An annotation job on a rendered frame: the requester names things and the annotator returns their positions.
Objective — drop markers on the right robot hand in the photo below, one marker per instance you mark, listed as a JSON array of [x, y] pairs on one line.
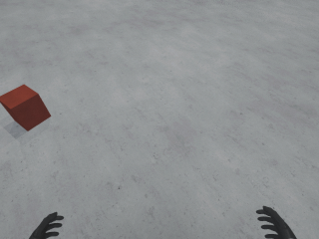
[[280, 226]]

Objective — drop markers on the carton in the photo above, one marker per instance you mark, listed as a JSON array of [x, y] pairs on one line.
[[25, 106]]

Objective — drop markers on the left robot hand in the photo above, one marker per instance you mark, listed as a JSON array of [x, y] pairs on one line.
[[40, 231]]

